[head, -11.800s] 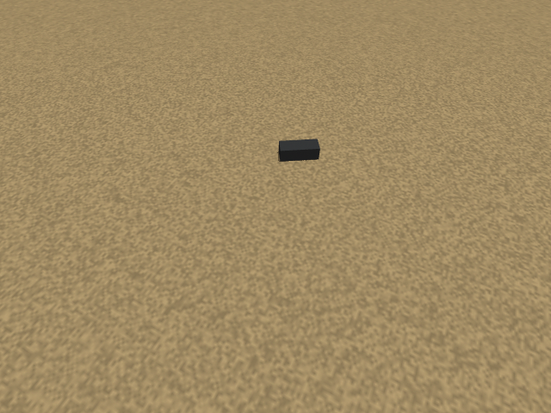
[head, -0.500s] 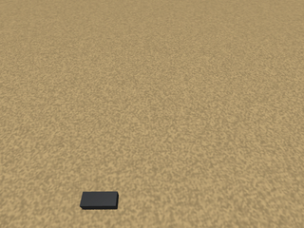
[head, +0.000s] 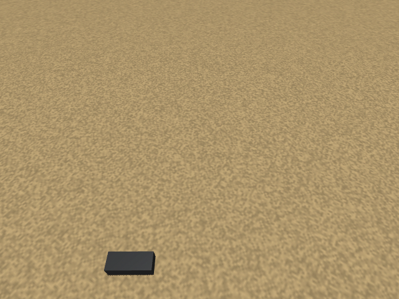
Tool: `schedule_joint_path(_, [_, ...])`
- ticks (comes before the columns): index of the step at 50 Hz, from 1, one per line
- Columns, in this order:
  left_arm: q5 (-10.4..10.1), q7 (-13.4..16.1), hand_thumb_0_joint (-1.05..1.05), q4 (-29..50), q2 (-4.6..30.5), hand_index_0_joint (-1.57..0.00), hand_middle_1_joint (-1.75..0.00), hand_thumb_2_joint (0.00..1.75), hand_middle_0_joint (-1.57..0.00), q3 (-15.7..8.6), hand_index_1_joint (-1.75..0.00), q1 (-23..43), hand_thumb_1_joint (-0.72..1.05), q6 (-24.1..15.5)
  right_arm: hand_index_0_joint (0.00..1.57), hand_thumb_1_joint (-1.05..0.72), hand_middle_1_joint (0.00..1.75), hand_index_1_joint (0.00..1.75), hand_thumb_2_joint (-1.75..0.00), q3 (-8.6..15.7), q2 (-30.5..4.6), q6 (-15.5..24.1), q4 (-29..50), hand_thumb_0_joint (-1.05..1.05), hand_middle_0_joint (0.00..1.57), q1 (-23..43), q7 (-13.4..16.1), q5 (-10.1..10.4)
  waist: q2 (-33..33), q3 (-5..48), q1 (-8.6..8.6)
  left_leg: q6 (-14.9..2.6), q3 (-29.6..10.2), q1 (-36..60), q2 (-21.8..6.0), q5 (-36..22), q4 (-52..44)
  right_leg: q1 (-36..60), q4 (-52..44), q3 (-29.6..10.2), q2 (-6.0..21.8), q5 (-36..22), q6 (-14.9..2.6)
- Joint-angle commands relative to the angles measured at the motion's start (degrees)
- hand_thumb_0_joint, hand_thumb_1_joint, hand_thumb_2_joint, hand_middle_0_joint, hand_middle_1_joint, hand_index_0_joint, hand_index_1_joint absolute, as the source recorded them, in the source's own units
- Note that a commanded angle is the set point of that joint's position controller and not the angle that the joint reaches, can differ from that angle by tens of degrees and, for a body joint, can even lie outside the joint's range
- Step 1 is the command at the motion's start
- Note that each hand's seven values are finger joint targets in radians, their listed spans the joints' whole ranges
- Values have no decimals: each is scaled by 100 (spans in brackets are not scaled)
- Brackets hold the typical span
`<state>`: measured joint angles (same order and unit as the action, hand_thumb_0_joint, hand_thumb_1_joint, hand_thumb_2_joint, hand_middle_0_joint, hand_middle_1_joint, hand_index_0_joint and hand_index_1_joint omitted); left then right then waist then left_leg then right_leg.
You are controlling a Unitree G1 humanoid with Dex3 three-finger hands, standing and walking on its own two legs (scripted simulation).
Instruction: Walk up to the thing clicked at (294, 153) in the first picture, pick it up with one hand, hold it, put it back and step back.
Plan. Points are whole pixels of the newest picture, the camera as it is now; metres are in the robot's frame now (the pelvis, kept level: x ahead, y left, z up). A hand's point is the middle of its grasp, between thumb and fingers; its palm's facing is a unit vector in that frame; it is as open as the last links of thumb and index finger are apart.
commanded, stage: rise first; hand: left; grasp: from above
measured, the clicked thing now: (131, 263) +0.41 +0.31 -0.75
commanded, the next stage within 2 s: none
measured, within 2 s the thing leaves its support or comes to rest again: neither
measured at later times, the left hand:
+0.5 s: hand out of the picture +0.12 +0.27 -0.20, palm faces -0.10 -0.91 -0.41, open 13.0 cm
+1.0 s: hand out of the picture +0.12 +0.29 -0.27, palm faces -0.26 -0.81 -0.52, open 14.1 cm
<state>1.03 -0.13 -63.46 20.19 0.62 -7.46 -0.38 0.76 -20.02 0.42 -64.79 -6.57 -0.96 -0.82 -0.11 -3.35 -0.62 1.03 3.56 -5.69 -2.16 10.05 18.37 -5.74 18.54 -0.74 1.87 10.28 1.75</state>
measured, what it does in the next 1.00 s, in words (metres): lowers itself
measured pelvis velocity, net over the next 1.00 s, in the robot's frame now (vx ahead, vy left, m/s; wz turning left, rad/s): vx -0.02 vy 0.01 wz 0.04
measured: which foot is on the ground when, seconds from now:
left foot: down 0.00-1.00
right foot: down 0.00-1.00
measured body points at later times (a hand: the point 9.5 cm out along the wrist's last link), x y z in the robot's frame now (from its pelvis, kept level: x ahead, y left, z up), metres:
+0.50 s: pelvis -0.01 +0.00 -0.05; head +0.06 +0.01 +0.39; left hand +0.13 +0.31 -0.17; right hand +0.12 -0.25 -0.16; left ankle +0.00 +0.13 -0.75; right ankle +0.00 -0.14 -0.75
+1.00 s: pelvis -0.02 +0.01 -0.13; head +0.10 +0.03 +0.30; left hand +0.13 +0.33 -0.23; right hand +0.18 -0.23 -0.21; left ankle +0.00 +0.13 -0.75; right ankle +0.00 -0.14 -0.75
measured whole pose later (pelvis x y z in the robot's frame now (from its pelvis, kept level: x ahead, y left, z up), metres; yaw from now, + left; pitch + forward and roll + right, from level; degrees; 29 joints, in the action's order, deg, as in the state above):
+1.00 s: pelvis -0.02 +0.01 -0.13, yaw +2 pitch +22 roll -2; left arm 20.8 -1.8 -28.1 22.0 -7.8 -11.7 7.7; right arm 1.5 -13.9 9.9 -30.8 -9.3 0.0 -0.2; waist 0.2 7.8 -1.8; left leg 0.6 -1.8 -64.3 -2.5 32.5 75.1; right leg -61.3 72.8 1.9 2.4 33.0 1.9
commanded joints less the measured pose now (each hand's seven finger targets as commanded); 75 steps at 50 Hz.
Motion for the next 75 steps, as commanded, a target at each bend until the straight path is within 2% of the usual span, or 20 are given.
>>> schedule_joint_path(1, [-319, 160, 0, 2318, 142, -13, -46, 95, -15, -233, -46, 2197, 74, -677, 20, -96, 30, 30, -91, -90, -226, 411, 2033, 0, 20, 108, 213, 431, 200, -104, -587, -173, 51, -779, 201, 321, 102, -1300, 9, 117, -187, 13, -205])
schedule_joint_path(2, [-296, 190, 0, 1902, 533, -13, -54, 96, -15, -398, -54, 2809, 66, -643, 20, -93, 30, 30, -90, -37, -403, 423, 1748, 0, 20, -172, 275, 439, -196, 182, -401, -203, 31, -670, 188, 387, 188, -962, -8, 178, -171, 214, -177])
schedule_joint_path(3, [-117, 203, 0, 854, 1189, -14, -62, 95, -14, -777, -62, 1647, 59, -438, 20, -92, 30, 30, -90, 107, -659, 374, 1714, 0, 20, -424, 341, 453, -53, 95, -223, -172, 34, -807, 181, 386, 245, -1004, 81, 229, -231, 324, -231])
schedule_joint_path(4, [18, 127, 0, 352, 1214, -13, -70, 94, -11, -850, -70, 1358, 51, -314, 20, -90, 30, 30, -90, 174, -640, 354, 1764, 0, 20, -521, 333, 396, -155, 287, -189, -179, -9, -1000, 221, 294, 492, -1136, 255, 231, -219, 301, -260])
schedule_joint_path(6, [342, -40, 0, 494, 1454, -10, -86, 97, -8, -1063, -86, 1798, 35, -351, 20, -89, 30, 30, -90, 326, -611, 396, 2061, 0, 20, -631, 362, 268, -309, 1052, -98, -195, -55, -1096, 220, -76, 923, -1096, 729, 211, -169, -159, -237])
schedule_joint_path(8, [603, -155, 0, 251, 1170, -8, -102, 96, -3, -1176, -101, 687, 19, -239, 20, -88, 30, 30, -89, 441, -543, 431, 2192, 0, 20, -897, 309, 167, 130, 1513, 136, -134, -75, -1329, 296, -421, 1323, -1204, 1197, 202, -155, -429, -282])
schedule_joint_path(9, [678, -158, 0, 456, 1277, -6, -110, 98, -1, -1265, -105, 599, 11, -205, 20, -87, 30, 30, -89, 445, -523, 450, 2349, 0, 20, -868, 293, 170, 270, 1659, 247, -94, -89, -1321, 324, -595, 1361, -1121, 1277, 227, -165, -511, -297])
schedule_joint_path(13, [877, -123, 0, 1120, 1097, -6, -112, 99, -2, -1190, -108, 532, -19, 192, 20, -87, 30, 30, -89, 482, -454, 434, 2828, 0, 20, -770, 260, 233, 268, 1652, 113, -89, -151, -1494, 298, -489, 1444, -1385, 1342, 279, -206, -347, -280])
schedule_joint_path(18, [996, -116, 0, 1759, 889, -8, -112, 98, -6, -1091, -110, 767, -51, 395, 20, -88, 30, 30, -89, 472, -381, 567, 3214, 0, 20, -606, 213, 200, 152, 1408, -32, -81, -264, -2169, 179, 263, 2007, -2369, 1934, 347, -258, 469, -287])
schedule_joint_path(20, [1039, -108, 0, 2399, 1072, -8, -112, 98, -6, -1219, -110, 919, -53, 332, 20, -88, 30, 30, -90, 490, -343, 642, 3360, 0, 20, -625, 208, 187, 231, 1657, -9, -87, -275, -2384, 176, 381, 2299, -2574, 2232, 335, -241, 571, -272])
schedule_joint_path(23, [1156, -124, 0, 2688, 1053, -8, -113, 97, -6, -1299, -111, 378, -53, 321, 20, -88, 30, 30, -89, 537, -308, 737, 3426, 0, 20, -733, 233, 164, 273, 2041, 14, -100, -255, -2627, 172, 61, 2804, -2792, 2691, 283, -197, 270, -256])
schedule_joint_path(29, [1343, -125, 0, 3489, 989, -7, -110, 100, -6, -1268, -109, -181, -54, 569, 20, -88, 30, 30, -89, 524, -275, 835, 3687, 0, 20, -623, 286, 167, 347, 2072, -65, -110, -369, -3054, 100, 416, 3191, -3353, 3104, 297, -216, 603, -252])
schedule_joint_path(34, [1442, -119, 0, 4071, 1057, -8, -111, 97, -6, -1325, -109, -634, -55, 812, 20, -91, 30, 30, -90, 529, -277, 912, 3787, 0, 20, -665, 289, 151, 485, 2352, -80, -115, -415, -3220, 62, -133, 3638, -3613, 3549, 308, -211, 252, -257])
schedule_joint_path(41, [1535, -100, 0, 4629, 1019, -8, -109, 98, -7, -1302, -108, -993, -57, 986, 20, -92, 30, 30, -91, 492, -216, 1023, 4077, 0, 20, -482, 271, 136, 445, 2404, -98, -136, -483, -3789, 79, 311, 4048, -4083, 3919, 316, -211, 596, -263])
schedule_joint_path(45, [1772, -85, 0, 4420, 1135, -8, -107, 98, -7, -1263, -107, -476, -57, 866, 20, -91, 30, 30, -90, 458, -240, 1111, 4029, 0, 20, -400, 235, 119, 451, 2282, -185, -136, -546, -4370, 72, 685, 4469, -4744, 4397, 311, -201, 903, -278])
schedule_joint_path(51, [2514, -32, 0, 3753, 1331, -7, -107, 100, -7, -1240, -107, 381, -56, 78, 20, -88, 30, 30, -89, 465, -355, 1265, 3860, 0, 20, -279, 92, 111, 518, 2825, -195, -113, -623, -5305, 106, 948, 5517, -6059, 5608, 285, -190, 1206, -296])
schedule_joint_path(59, [3559, 239, 0, 3275, 2360, -5, -105, 104, -7, -1671, -106, 1544, -61, -963, 20, -91, 30, 30, -90, 614, -625, 1188, 3490, 0, 20, -192, -53, 112, 832, 4041, 75, -108, -666, -6330, 122, 869, 6853, -7550, 7058, 279, -190, 1220, -339])
schedule_joint_path(64, [4016, 329, 0, 2705, 2668, -6, -105, 102, -6, -1674, -106, 2496, -59, -1203, 20, -91, 30, 30, -90, 688, -640, 994, 3225, 0, 20, -358, -98, 63, 550, 4500, -29, -210, -503, -7135, 143, 1133, 7730, -7841, 7434, 282, -217, 1320, -287])
schedule_joint_path(70, [4689, 416, 0, 2055, 3487, -5, -103, 104, -6, -1869, -104, 3727, -58, -1699, 20, -89, 30, 30, -90, 669, -660, 763, 2955, 0, 20, -542, -168, -49, 233, 4727, 14, -281, -410, -8335, 166, 1783, 8543, -8127, 7939, 312, -257, 1801, -267])
schedule_joint_path(75, [5128, 516, 0, 1607, 3826, -5, -103, 104, -6, -1878, -104, 4360, -58, -2073, 20, -90, 30, 30, -90, 612, -749, 539, 2728, 0, 20, -714, -234, -149, 640, 4710, -75, -247, -547, -8415, 107, 1978, 8833, -8882, 8509, 508, -295, 2006, -311])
